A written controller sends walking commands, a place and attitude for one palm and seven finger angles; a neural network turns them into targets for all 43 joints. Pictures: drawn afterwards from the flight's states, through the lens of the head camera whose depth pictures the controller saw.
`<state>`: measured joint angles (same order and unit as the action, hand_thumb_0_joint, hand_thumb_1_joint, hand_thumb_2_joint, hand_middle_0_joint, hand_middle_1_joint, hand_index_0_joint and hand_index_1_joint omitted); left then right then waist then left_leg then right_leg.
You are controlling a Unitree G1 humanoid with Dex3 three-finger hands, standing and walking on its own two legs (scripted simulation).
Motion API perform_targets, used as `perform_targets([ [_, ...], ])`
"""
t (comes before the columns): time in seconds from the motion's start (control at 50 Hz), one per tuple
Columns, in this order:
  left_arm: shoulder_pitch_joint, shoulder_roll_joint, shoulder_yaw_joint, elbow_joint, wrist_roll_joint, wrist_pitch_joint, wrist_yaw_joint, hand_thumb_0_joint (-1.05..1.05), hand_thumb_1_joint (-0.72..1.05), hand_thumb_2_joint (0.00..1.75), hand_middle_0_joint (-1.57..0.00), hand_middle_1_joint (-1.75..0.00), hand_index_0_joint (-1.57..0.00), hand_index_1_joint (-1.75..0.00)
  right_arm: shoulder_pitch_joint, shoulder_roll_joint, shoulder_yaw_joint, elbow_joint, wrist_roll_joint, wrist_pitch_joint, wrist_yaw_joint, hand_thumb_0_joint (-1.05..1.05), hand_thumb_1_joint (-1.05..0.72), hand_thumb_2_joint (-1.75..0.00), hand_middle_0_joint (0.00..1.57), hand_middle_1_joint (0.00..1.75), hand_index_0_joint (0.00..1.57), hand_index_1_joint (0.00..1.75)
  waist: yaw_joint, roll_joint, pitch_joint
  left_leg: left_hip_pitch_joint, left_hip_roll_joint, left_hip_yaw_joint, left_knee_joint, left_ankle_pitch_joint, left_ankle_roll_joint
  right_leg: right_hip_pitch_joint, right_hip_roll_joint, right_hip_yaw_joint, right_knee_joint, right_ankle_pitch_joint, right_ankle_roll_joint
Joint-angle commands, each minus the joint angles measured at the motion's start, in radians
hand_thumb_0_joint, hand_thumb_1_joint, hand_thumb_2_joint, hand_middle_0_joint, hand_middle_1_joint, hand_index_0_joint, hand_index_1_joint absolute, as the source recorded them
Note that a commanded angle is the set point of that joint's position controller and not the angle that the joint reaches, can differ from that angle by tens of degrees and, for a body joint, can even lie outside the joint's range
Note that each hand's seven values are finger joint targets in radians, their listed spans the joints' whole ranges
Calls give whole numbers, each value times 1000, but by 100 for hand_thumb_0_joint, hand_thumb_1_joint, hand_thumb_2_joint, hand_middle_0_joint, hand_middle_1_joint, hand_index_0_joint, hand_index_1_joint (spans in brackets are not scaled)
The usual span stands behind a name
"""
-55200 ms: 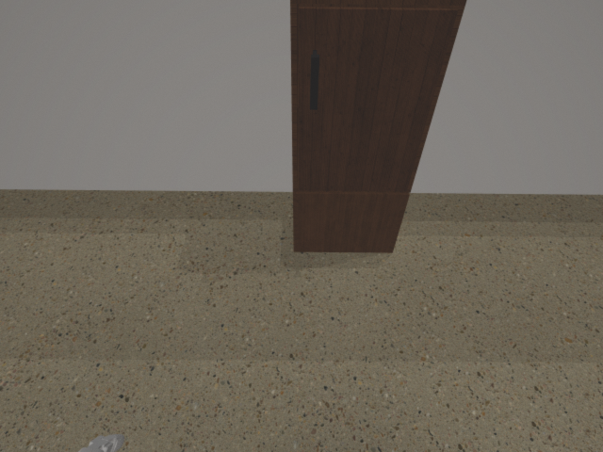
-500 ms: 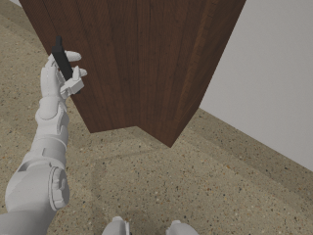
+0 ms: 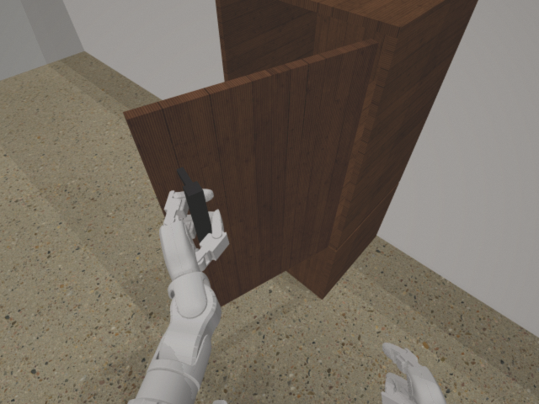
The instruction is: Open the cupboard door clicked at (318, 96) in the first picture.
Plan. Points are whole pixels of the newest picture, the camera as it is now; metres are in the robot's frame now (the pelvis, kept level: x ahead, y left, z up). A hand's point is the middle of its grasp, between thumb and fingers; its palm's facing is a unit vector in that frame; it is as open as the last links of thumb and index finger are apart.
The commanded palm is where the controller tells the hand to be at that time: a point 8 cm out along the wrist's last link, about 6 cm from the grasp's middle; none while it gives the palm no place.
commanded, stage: pull the door open along its arc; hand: left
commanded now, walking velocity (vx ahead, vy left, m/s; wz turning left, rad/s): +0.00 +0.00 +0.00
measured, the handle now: (196, 212) +0.39 +0.13 +0.08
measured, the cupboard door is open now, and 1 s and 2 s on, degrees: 74 86 85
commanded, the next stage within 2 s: open thumb and fingers to let go in 0.36 s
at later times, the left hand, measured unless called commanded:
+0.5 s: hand (260, 270) +0.29 +0.02 +0.08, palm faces +0.34 -0.94 -0.03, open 5.9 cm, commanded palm +0.24 +0.07 +0.07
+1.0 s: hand (245, 272) +0.29 +0.04 +0.08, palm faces +0.38 -0.92 -0.01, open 12.8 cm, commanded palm +0.25 +0.08 +0.07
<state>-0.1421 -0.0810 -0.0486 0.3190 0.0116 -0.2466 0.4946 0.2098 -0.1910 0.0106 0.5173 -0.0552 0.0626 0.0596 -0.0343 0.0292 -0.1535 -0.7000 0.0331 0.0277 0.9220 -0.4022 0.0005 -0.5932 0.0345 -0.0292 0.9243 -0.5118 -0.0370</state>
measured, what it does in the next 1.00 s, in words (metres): stands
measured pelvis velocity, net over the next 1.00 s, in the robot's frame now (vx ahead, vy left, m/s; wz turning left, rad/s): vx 0.00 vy -0.04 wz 0.07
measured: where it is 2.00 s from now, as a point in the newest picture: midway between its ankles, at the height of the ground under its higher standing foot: outside the picture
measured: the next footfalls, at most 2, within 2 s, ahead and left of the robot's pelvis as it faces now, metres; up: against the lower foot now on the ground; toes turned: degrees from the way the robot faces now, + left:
none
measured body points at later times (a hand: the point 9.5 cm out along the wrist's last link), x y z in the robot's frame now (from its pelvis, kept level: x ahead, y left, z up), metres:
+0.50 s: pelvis +0.01 -0.04 +0.01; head +0.01 -0.07 +0.46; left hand +0.26 +0.07 +0.08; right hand +0.18 -0.26 -0.09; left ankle +0.03 +0.12 -0.69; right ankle -0.03 -0.10 -0.69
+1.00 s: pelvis +0.00 -0.04 +0.00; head +0.01 -0.06 +0.45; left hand +0.26 +0.09 +0.08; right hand +0.18 -0.24 -0.10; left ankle +0.03 +0.12 -0.69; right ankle -0.03 -0.10 -0.69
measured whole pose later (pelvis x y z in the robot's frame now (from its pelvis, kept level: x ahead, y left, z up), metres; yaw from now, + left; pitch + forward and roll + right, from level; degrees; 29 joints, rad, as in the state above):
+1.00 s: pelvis +0.00 -0.04 +0.00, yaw +4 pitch +7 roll +1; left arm 0.09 -0.09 -0.24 0.11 0.05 -0.17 0.56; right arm 0.20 -0.20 0.00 0.57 -0.06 0.01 0.02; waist -0.01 0.05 -0.13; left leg -0.65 0.01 -0.04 0.89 -0.37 -0.04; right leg -0.54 0.02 -0.10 0.93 -0.53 -0.08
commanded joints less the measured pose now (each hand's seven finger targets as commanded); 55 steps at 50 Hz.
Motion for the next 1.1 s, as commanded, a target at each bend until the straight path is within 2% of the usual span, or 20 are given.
perform_targets([
  [0.0, -131, 10, 20, -277, 53, -14, 131, 0, 90, 90, -40, -135, -40, -135, -37, -101, -44, -123, -6, -23, -13, 0, -90, -90, 20, 30, 20, 30, 36, -69, -236, 228, -30, -19, -88, 285, 11, 90, -11, -6, -160, 421, 17],
  [0.06, -75, -38, -48, -317, 65, 14, 121, 0, 90, 90, -40, -135, -40, -135, -51, -97, -44, -131, -8, -25, -25, 0, -90, -90, 20, 30, 20, 30, 25, -106, -212, 236, -31, -18, -94, 270, 11, 111, -23, 6, -187, 455, 26],
  [0.08, -57, -39, -58, -313, 74, 21, 117, 0, 90, 90, -40, -135, -40, -135, -46, -95, -43, -129, -10, -26, -30, 0, -90, -90, 20, 30, 20, 30, 20, -145, -195, 233, -30, -22, -96, 269, 12, 118, -26, 11, -196, 469, 28],
  [0.14, -3, -84, -117, -370, 86, 28, 107, 0, 90, 90, -40, -135, -40, -135, -70, -84, -40, -136, -7, -36, -35, 0, -90, -90, 20, 30, 20, 30, 25, -114, -179, 247, -33, -22, -101, 262, 12, 128, -40, 24, -210, 496, 33],
  [0.18, 62, -101, -140, -375, 72, 39, 97, 0, 90, 90, -40, -135, -40, -135, -76, -79, -35, -139, -5, -49, -35, 0, -90, -90, 20, 30, 20, 30, 26, -146, -156, 244, -36, -27, -104, 246, 11, 145, -47, 31, -235, 503, 39],
  [0.26, 158, -141, -187, -450, 56, 50, 90, 0, 90, 90, -40, -135, -40, -135, -107, -66, -28, -141, -1, -72, -34, 0, -90, -90, 20, 30, 20, 30, 36, -112, -144, 255, -47, -30, -102, 232, 7, 169, -69, 59, -265, 525, 46],
  [0.34, 240, -196, -250, -486, 52, 75, 79, 0, 90, 90, -40, -135, -40, -135, -119, -59, -23, -139, 2, -99, -23, 0, -90, -90, 20, 30, 20, 30, 34, -134, -115, 259, -51, -39, -95, 230, 6, 174, -81, 60, -283, 542, 50],
  [0.42, 95, -129, -178, -456, 51, 67, 107, 0, 90, 90, -40, -135, -40, -135, -134, -65, -23, -108, -5, -112, -37, 0, -90, -90, 20, 30, 20, 30, 23, -142, -80, 217, -59, -52, -72, 189, 4, 128, -100, 99, -294, 490, 59],
  [0.44, 8, -93, -145, -433, 52, 59, 117, 0, 90, 90, -40, -135, -40, -135, -140, -66, -19, -91, -6, -111, -43, 0, -90, -90, 20, 30, 20, 30, 11, -140, -57, 198, -60, -56, -63, 171, 5, 98, -106, 112, -298, 454, 61],
  [0.48, -6, -96, -145, -422, 54, 48, 118, 0, 76, 84, -39, -134, -39, -134, -150, -65, -24, -87, -12, -116, -46, 0, -90, -90, 20, 30, 20, 30, 22, -128, -82, 190, -62, -62, -56, 167, 5, 101, -110, 125, -290, 438, 58],
  [0.56, 78, -118, -158, -424, 48, 39, 94, 0, 48, 72, -37, -130, -37, -130, -121, -66, -30, -100, -9, -111, -43, 0, -90, -90, 20, 30, 20, 30, 35, -156, -179, 205, -63, -56, -64, 233, 5, 175, -111, 109, -241, 649, 70],
  [0.6, 90, -128, -179, -438, 51, 40, 79, 0, 34, 66, -36, -129, -36, -129, -108, -70, -34, -106, -4, -104, -41, 0, -90, -90, 20, 30, 20, 30, 31, -150, -202, 212, -61, -53, -66, 260, 7, 192, -108, 94, -211, 741, 73],
  [0.66, 56, -121, -185, -452, 47, 33, 68, 0, 13, 57, -35, -127, -35, -127, -98, -75, -35, -107, -2, -99, -43, 0, -90, -90, 20, 30, 20, 30, 15, -177, -185, 208, -60, -55, -63, 251, 8, 185, -112, 91, -213, 749, 81],
  [0.74, 40, -133, -210, -453, 52, 21, 56, 0, -15, 45, -32, -124, -32, -124, -104, -77, -34, -107, 2, -97, -44, 0, -90, -90, 20, 30, 20, 30, 0, -157, -153, 213, -56, -59, -60, 231, 12, 141, -107, 89, -221, 673, 75],
  [0.82, 41, -115, -199, -454, 53, 7, 56, 0, -43, 33, -30, -121, -30, -121, -106, -79, -35, -109, 2, -101, -46, 0, -90, -90, 20, 30, 20, 30, 6, -166, -163, 203, -54, -64, -57, 218, 13, 126, -103, 83, -214, 620, 71],
  [0.84, 40, -121, -204, -466, 56, 3, 56, 0, -50, 30, -30, -120, -30, -120, -108, -78, -37, -110, 2, -100, -46, 0, -90, -90, 20, 30, 20, 30, 8, -137, -177, 213, -54, -60, -55, 223, 13, 122, -100, 82, -210, 609, 67],
  [0.88, 40, -117, -208, -456, 58, 7, 58, 0, -50, 30, -30, -120, -30, -120, -104, -79, -35, -113, 3, -103, -45, 0, -90, -90, 20, 30, 20, 30, 11, -128, -170, 205, -55, -62, -55, 214, 13, 117, -96, 77, -210, 569, 61],
  [0.92, 10, -134, -218, -445, 63, 9, 67, 0, -50, 30, -28, -110, -28, -110, -110, -77, -33, -113, 4, -103, -45, 0, -90, -90, 20, 30, 20, 30, 5, -119, -163, 211, -53, -59, -54, 198, 16, 86, -90, 69, -215, 503, 56],
  [1.0, -29, -123, -197, -393, 56, 17, 82, 0, -50, 30, -25, -90, -25, -90, -122, -78, -30, -108, 2, -105, -51, 0, -90, -90, 20, 30, 20, 30, 9, -156, -132, 190, -53, -61, -56, 158, 15, 64, -89, 75, -244, 378, 53],
  [1.08, -116, -129, -191, -348, 60, 20, 106, 0, -50, 30, -22, -70, -22, -70, -133, -79, -31, -92, 0, -108, -54, 0, -90, -90, 20, 30, 20, 30, 7, -135, -118, 198, -51, -62, -61, 133, 17, 27, -75, 59, -254, 249, 36],
])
